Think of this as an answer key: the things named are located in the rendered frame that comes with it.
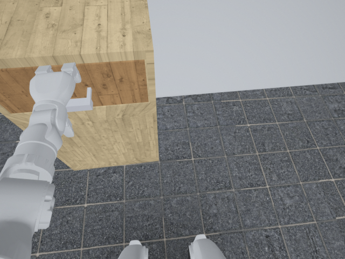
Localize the right robot shin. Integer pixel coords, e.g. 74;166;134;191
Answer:
193;234;206;243

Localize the left robot shin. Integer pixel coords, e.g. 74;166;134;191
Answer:
129;240;142;245

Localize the handle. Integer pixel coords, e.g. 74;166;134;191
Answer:
66;87;93;112

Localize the cabinet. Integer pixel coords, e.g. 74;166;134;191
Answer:
0;0;159;171

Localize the robot left hand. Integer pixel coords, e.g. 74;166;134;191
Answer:
30;62;81;138

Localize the robot left upper arm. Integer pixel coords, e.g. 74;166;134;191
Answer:
0;178;55;259

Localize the drawer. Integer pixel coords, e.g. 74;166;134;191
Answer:
0;60;149;114

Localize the robot left forearm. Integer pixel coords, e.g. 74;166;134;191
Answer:
0;100;67;184

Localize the robot shin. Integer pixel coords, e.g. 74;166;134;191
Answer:
129;240;142;245
193;234;206;243

